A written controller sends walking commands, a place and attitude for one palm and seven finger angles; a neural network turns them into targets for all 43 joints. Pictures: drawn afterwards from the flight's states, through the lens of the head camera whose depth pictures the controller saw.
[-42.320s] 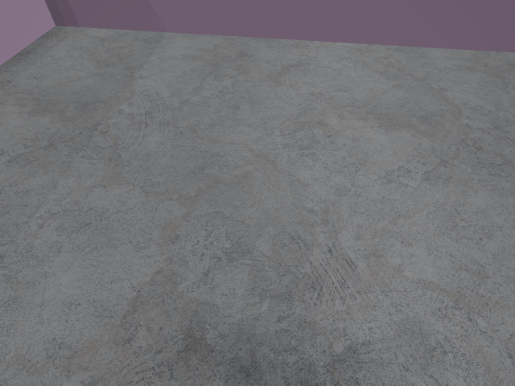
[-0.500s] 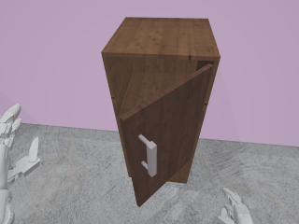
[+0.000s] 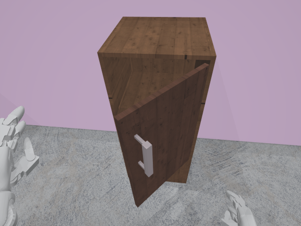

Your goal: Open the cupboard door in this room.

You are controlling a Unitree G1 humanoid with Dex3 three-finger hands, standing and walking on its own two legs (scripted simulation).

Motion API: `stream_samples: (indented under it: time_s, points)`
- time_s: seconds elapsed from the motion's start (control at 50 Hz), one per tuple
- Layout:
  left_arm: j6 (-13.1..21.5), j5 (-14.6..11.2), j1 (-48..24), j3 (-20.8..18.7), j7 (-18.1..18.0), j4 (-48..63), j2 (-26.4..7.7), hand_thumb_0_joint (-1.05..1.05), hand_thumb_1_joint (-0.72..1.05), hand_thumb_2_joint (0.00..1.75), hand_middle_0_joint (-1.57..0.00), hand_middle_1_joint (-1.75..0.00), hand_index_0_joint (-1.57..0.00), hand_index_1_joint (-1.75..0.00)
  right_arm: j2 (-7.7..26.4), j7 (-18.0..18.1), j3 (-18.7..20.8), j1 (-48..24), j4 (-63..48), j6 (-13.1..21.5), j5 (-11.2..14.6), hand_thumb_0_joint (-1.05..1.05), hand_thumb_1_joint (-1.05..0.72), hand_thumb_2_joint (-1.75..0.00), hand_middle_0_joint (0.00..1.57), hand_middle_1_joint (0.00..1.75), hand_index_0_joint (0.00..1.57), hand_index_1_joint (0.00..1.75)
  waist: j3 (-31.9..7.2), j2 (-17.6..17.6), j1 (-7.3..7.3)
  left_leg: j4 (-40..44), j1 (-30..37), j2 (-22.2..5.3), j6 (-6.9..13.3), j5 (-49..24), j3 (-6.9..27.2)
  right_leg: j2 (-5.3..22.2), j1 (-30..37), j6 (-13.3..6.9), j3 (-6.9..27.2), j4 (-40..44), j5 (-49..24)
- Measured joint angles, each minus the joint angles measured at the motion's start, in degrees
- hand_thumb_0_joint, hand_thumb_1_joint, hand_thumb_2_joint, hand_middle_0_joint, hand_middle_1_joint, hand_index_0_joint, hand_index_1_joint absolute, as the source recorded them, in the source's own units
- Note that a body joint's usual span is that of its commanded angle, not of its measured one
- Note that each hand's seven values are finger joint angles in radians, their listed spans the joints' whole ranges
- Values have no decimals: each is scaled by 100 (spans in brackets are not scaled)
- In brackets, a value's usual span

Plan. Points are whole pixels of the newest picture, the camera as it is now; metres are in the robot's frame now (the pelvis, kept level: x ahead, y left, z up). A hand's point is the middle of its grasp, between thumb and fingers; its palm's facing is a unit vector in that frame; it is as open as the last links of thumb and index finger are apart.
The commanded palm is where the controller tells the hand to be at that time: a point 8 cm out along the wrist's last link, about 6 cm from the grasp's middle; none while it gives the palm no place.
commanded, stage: step back with the hand held close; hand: left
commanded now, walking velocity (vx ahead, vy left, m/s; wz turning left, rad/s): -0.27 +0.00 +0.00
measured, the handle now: (143, 156) +0.32 +0.07 -0.01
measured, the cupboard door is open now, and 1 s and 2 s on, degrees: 49 49 49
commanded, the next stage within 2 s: stop stepping back and stand still in 1.10 s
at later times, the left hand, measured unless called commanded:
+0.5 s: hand (12, 183) +0.14 +0.28 +0.15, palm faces +0.38 -0.78 -0.50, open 7.4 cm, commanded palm +0.08 +0.32 +0.17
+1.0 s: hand out of the picture +0.05 +0.31 +0.16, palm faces +0.46 -0.75 -0.48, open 7.4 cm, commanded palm -0.02 +0.35 +0.17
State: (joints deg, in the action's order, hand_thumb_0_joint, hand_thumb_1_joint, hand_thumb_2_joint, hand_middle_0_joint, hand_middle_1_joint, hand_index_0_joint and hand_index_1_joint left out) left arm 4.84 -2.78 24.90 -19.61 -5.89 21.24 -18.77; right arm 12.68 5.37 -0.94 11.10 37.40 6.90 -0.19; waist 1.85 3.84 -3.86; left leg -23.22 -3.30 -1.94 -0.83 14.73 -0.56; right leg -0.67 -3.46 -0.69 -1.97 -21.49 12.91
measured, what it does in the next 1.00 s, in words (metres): walks backwards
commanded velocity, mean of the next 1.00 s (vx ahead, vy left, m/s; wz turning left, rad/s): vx -0.31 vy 0.00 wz -0.01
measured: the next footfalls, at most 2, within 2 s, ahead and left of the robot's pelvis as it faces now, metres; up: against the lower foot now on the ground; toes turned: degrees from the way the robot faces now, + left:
right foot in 1.18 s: -0.24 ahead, -0.10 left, +0.00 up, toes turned +0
left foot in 1.34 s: -0.11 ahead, +0.11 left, +0.00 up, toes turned -2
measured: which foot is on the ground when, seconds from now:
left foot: down 0.00-1.00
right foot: down 0.00-0.92, up 0.94-1.00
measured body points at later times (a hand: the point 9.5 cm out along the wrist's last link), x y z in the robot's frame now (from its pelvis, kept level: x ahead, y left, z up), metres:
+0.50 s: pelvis -0.07 +0.02 -0.01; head -0.05 +0.03 +0.44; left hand +0.11 +0.32 +0.18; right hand +0.11 -0.22 -0.08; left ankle -0.02 +0.13 -0.74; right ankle -0.01 -0.11 -0.74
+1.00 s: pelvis -0.15 +0.04 -0.02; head -0.12 +0.07 +0.43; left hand +0.02 +0.35 +0.19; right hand +0.03 -0.19 -0.09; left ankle -0.02 +0.13 -0.74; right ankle -0.11 -0.10 -0.70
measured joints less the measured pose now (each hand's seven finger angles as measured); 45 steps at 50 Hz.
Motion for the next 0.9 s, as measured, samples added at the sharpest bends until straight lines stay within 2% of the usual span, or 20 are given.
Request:
stream_samples:
  time_s: [0.1,0.22,0.38,0.54,0.66,0.7,0.76,0.84,0.9]
  points:
    - [343,29,137,-310,-10,84,-130,1,89,90,-21,-30,-21,-31,38,-65,-17,-132,-204,-237,-10,2,-90,-90,20,30,21,30,-75,21,210,-141,-448,-28,9,-26,20,-27,-368,11,-17,34,-123]
    - [350,46,612,-213,18,335,-274,1,89,90,-21,-30,-21,-31,105,-20,135,-199,-385,-493,16,2,-90,-90,20,30,21,30,-47,-51,338,-133,-753,47,70,-149,-99,50,-764,81,101,-78,-220]
    - [372,56,732,-331,-95,587,-495,1,89,90,-21,-31,-21,-31,67,35,212,-149,-501,-619,68,2,-90,-90,20,30,21,30,35,-263,364,-311,-1070,117,146,-274,-166,124,-1109,149,170,-286,-347]
    - [574,145,697,-422,-226,712,-455,1,89,90,-21,-31,-21,-31,5,0,143,-23,-561,-500,79,1,-90,-90,20,30,21,30,24,-354,389,-657,-1491,139,242,-362,-138,150,-1407,207,147,-411,-539]
    - [698,291,593,-527,-263,749,-489,1,89,90,-21,-31,-21,-31,-75,0,102,184,-582,-321,57,1,-90,-90,20,30,21,30,91,-411,452,-923,-1782,237,307,-419,14,19,-1622,206,326,-995,-270]
    - [748,331,562,-609,-257,775,-509,1,89,90,-21,-31,-21,-31,-110,-14,87,243,-556,-259,41,1,-90,-90,20,30,21,30,62,-443,421,-1080,-1928,260,323,-377,27,-27,-1606,209,403,-1115,-21]
    - [810,306,511,-668,-260,830,-400,1,89,90,-21,-31,-21,-31,-111,-51,80,162,-446,-177,21,2,-90,-90,20,30,21,30,154,-365,358,-1258,-2055,190,298,-326,49,-94,-1690,172,376,-1190,-121]
    - [842,228,507,-527,-304,975,-294,1,89,90,-21,-30,-21,-31,-74,-108,110,56,-287,-160,-5,2,-90,-90,20,30,21,30,142,-362,328,-1575,-2298,234,194,365,114,-92,-1795,158,376,-1112,-273]
    - [853,189,464,-443,-331,1065,-353,1,89,90,-21,-30,-21,-31,-49,-98,140,-45,-212,-228,4,2,-90,-90,20,30,21,30,189,-441,381,-1505,-2348,282,192,143,95,-36,-1874,215,387,-1141,-347]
